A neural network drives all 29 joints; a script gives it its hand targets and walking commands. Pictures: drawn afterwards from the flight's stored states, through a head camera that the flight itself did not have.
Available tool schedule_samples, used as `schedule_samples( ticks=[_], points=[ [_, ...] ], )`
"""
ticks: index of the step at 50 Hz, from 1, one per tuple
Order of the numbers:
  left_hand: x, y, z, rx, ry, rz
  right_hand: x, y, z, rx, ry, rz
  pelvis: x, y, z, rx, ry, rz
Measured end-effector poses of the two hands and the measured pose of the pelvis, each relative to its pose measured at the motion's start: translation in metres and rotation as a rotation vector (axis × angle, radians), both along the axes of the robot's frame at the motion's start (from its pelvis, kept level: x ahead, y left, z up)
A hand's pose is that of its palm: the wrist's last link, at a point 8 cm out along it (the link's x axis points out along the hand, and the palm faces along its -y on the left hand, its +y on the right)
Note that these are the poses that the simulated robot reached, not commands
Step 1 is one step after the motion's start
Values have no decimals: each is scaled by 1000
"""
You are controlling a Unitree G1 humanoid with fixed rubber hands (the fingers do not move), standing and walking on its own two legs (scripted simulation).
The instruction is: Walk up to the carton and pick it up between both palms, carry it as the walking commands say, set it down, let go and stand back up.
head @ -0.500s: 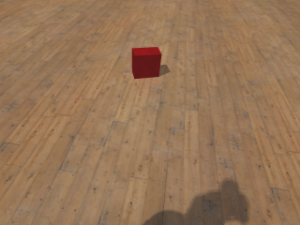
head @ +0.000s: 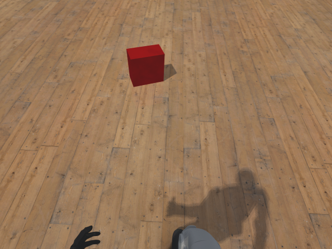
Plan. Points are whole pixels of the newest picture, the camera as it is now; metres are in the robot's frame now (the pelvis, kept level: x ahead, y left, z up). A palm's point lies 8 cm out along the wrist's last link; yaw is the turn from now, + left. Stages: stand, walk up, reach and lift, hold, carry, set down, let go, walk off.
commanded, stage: walk up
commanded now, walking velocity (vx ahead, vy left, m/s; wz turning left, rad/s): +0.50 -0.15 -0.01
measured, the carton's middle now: (145, 66) +1.59 -0.06 -0.62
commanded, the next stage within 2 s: none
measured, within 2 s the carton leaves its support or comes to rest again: neither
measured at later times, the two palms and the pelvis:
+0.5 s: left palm out of the picture +0.13 +0.18 -0.10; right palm (225, 152) +0.39 -0.25 -0.11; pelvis +0.26 -0.03 +0.02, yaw -2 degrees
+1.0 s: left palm (81, 116) +0.61 +0.24 -0.13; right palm (214, 134) +0.45 -0.23 -0.10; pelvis +0.52 +0.01 +0.02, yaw +1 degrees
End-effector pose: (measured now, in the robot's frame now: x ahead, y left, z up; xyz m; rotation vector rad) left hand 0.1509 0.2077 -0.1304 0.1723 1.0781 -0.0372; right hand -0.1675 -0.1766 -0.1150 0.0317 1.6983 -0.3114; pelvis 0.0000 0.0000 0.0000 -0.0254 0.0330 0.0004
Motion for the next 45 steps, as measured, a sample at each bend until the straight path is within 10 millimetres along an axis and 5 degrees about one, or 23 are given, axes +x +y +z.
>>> schedule_samples(
  ticks=[3,5,10,14,21,29,32,35,40,45],
  points=[
    [50,-20,-6,16,-66,3,45,-22,-17,15,13,4,38,-19,-13,9,3,-7],
    [60,-27,-6,26,-70,22,92,-42,-22,4,-43,23,57,-31,-11,14,-21,-17],
    [29,-31,-5,38,82,150,247,-95,-14,-67,-327,135,108,-49,7,28,-58,-22],
    [-2,-34,2,47,206,220,361,-118,-1,-107,-502,230,144,-50,15,38,-77,-48],
    [-25,-33,20,80,413,290,494,-103,9,-48,-606,301,212,-44,21,58,-55,-43],
    [3,-26,26,76,591,371,618,-47,-11,27,-600,375,305,-15,9,55,-11,-22],
    [33,-13,15,65,637,377,663,-23,-22,20,-630,375,348,5,-5,32,4,-17],
    [93,9,5,61,586,353,680,-11,-24,3,-635,352,379,20,-5,21,-10,0],
    [235,45,1,65,335,258,663,-26,-2,-86,-534,269,427,29,14,-10,-49,2],
    [364,56,-2,36,133,192,636,-49,18,-159,-402,207,472,22,20,-16,-94,9]
  ],
)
